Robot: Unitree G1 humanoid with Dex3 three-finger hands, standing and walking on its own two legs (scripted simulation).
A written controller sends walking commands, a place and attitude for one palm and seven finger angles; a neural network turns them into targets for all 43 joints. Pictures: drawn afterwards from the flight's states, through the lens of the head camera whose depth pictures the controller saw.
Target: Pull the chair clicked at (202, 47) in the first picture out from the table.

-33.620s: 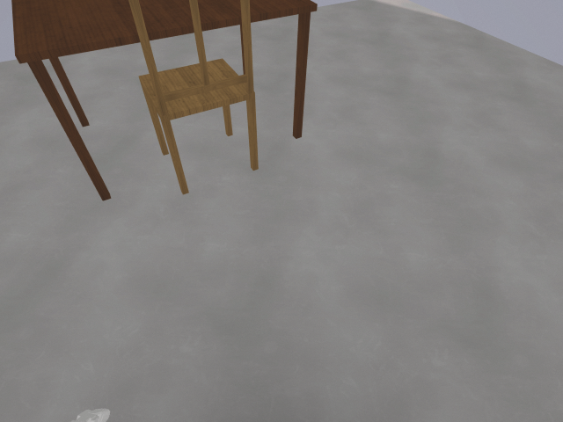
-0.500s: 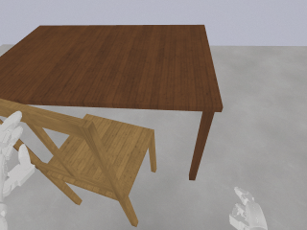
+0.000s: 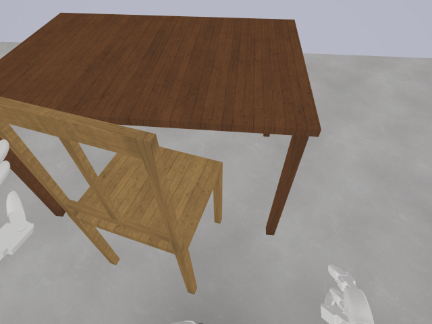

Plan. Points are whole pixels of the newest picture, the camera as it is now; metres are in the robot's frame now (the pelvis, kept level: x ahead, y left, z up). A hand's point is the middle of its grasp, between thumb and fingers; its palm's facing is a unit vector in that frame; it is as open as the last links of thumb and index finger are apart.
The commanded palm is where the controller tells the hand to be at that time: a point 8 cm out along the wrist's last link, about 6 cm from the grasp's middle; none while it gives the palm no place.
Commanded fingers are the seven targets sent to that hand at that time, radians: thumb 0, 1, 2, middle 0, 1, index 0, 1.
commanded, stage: step back with the hand held close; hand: left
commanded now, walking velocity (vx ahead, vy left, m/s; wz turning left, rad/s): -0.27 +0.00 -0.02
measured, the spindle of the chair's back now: (95, 184) +0.43 +0.34 -0.05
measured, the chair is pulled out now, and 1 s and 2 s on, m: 0.12 0.12 0.12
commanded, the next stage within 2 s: stop stepping back and stand still in 0.66 s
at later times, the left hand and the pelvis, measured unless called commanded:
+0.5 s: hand out of the picture +0.12 +0.27 +0.17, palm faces +0.45 -0.78 -0.43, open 7.4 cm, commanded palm +0.07 +0.31 +0.18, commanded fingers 0.00 0.90 0.90 -0.20 -0.30 -0.20 -0.30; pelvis -0.07 +0.00 -0.01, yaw +1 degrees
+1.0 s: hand out of the picture +0.05 +0.25 +0.16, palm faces +0.35 -0.83 -0.44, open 7.4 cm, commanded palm -0.02 +0.30 +0.18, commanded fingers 0.00 0.90 0.90 -0.20 -0.30 -0.20 -0.30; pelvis -0.17 +0.00 +0.00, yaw -2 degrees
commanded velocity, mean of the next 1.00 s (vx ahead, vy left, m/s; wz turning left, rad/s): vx -0.24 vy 0.01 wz -0.04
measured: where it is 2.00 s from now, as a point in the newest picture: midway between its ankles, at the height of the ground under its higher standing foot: outside the picture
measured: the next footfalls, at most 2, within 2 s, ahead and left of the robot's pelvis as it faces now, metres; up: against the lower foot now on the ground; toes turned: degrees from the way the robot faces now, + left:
left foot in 0.52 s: +0.03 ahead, +0.11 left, +0.00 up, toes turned +3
right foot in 0.78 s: -0.14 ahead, -0.11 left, +0.00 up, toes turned -1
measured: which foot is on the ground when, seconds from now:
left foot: down 0.00-0.38, up 0.40-0.50, down 0.52-0.80, up 0.82-0.92, down 0.94-1.00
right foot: down 0.00-0.54, up 0.56-0.76, down 0.78-1.00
